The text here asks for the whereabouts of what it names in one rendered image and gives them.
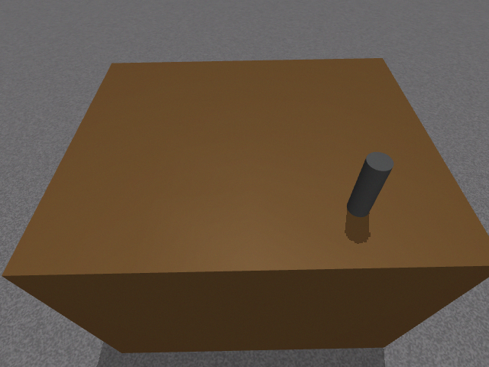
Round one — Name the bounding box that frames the can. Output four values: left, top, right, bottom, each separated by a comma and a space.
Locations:
347, 152, 394, 217

